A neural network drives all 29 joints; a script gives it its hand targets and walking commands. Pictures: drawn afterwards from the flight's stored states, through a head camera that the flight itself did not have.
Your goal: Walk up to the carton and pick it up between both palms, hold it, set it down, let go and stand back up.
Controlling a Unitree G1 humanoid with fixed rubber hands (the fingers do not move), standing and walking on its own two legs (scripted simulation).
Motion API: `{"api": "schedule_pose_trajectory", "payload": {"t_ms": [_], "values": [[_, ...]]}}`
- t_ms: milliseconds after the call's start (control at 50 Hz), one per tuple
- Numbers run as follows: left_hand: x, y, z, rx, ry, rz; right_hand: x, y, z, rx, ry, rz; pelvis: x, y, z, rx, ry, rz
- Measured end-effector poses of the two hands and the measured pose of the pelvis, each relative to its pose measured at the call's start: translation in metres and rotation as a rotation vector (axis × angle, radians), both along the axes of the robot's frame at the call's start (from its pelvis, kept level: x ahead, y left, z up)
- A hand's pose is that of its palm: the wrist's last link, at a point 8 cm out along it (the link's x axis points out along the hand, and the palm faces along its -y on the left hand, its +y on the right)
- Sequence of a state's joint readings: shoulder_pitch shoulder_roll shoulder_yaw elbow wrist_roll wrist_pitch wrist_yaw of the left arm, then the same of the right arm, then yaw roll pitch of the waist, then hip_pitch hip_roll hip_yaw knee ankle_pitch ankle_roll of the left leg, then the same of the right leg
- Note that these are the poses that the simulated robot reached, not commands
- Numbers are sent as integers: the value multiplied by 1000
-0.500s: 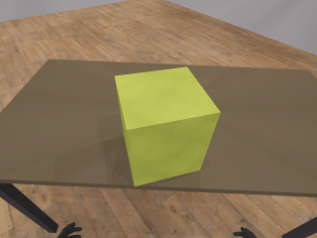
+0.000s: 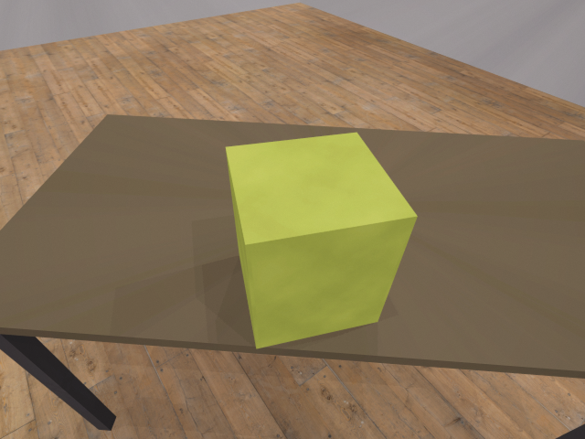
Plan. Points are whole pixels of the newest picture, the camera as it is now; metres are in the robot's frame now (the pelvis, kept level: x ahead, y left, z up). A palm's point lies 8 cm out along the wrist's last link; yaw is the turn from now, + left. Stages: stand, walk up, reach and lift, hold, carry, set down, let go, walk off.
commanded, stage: stand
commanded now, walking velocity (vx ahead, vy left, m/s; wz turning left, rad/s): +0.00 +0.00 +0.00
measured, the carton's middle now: (306, 240) +0.42 -0.01 +0.06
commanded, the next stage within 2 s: none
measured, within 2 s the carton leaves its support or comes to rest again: neither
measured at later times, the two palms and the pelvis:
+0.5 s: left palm out of the picture +0.05 +0.30 -0.12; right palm out of the picture +0.06 -0.29 -0.11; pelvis -0.01 +0.00 +0.00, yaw +0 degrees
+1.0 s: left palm out of the picture +0.03 +0.30 -0.12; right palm out of the picture +0.03 -0.28 -0.11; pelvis -0.03 +0.01 +0.00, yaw +0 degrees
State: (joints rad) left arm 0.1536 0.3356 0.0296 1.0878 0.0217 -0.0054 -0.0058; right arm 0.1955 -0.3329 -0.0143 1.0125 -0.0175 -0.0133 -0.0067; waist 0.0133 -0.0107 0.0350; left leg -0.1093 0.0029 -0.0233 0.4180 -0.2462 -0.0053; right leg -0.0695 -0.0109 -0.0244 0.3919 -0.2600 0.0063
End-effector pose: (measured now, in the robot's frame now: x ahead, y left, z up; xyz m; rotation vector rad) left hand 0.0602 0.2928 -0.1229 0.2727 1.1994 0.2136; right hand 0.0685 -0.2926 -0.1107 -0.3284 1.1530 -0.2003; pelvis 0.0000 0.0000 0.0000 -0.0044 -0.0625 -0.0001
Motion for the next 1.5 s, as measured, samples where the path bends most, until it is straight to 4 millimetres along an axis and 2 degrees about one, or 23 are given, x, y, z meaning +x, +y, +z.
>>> {"api": "schedule_pose_trajectory", "payload": {"t_ms": [120, 280, 540, 980, 1320, 1500], "values": [[-1, 3, 5, 14, -2, -1, 7, 8, -3, 21, -17, 8, -2, 1, 1, 0, -2, 0], [-4, 8, 8, 25, 0, 5, 4, 8, -4, 25, -7, 0, -5, 3, 2, -1, -5, -3], [-10, 7, 6, 14, 6, 0, -11, 2, -2, 6, 20, -17, -12, 4, 3, 1, -7, -6], [-25, 9, 4, 8, 22, -21, -36, 9, -4, 19, 52, -20, -27, 6, 4, 4, -12, -7], [-37, 8, 4, 9, 44, -9, -29, 5, -3, 17, 41, -8, -32, 6, 4, 5, -5, -2], [-32, 5, 5, 9, 37, -15, -24, 6, -4, 25, 32, -4, -31, 5, 4, 4, -4, -6]]}}
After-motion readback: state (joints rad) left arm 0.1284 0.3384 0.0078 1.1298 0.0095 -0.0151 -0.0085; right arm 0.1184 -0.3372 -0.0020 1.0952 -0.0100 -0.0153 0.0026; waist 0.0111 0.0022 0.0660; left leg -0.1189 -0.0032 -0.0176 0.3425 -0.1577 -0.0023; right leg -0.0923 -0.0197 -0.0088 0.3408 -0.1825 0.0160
